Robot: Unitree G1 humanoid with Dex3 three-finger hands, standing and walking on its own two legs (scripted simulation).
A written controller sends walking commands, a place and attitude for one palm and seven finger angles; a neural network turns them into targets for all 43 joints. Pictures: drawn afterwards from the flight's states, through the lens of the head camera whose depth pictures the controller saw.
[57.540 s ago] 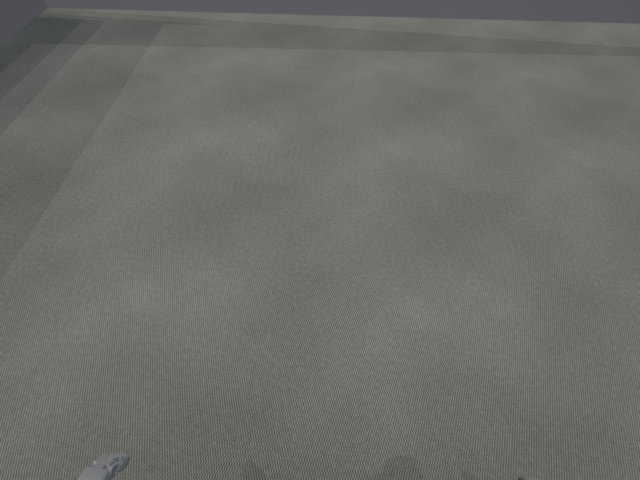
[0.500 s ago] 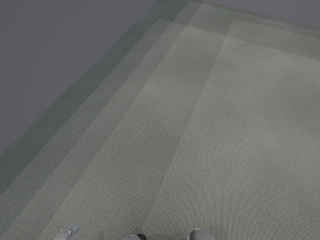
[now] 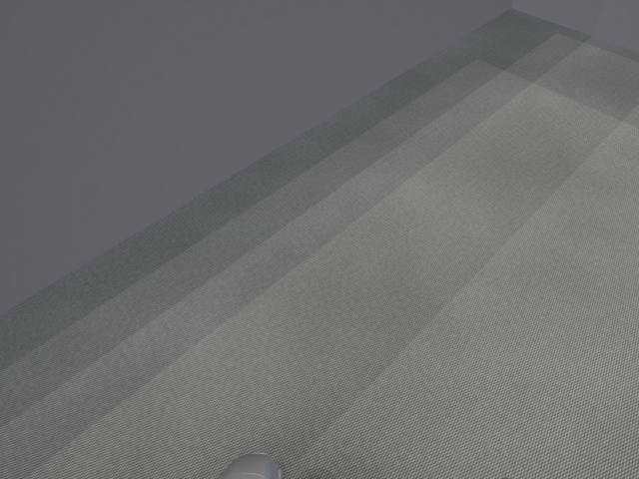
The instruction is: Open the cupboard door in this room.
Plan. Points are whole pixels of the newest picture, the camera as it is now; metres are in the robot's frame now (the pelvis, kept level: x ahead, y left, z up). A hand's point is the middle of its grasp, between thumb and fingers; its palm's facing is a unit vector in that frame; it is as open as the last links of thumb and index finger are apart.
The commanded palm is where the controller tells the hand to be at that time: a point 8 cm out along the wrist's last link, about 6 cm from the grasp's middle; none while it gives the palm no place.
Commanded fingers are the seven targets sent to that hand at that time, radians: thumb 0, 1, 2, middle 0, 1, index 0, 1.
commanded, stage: turn to face it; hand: left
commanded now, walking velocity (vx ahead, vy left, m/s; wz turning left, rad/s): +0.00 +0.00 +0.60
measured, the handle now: out of the picture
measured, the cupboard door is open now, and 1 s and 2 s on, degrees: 44 44 44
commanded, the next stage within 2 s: none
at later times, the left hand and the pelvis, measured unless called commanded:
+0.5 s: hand out of the picture +0.06 +0.26 -0.16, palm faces +0.26 -0.94 -0.24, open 7.4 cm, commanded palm none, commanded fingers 0.00 0.90 0.90 -0.20 -0.30 -0.20 -0.30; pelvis -0.01 +0.03 +0.00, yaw +15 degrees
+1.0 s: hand out of the picture -0.06 +0.19 -0.16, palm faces +0.58 -0.78 -0.25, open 7.4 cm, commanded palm none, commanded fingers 0.00 0.90 0.90 -0.20 -0.30 -0.20 -0.30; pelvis -0.01 -0.01 +0.00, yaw +36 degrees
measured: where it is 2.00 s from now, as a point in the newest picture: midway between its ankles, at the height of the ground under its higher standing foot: outside the picture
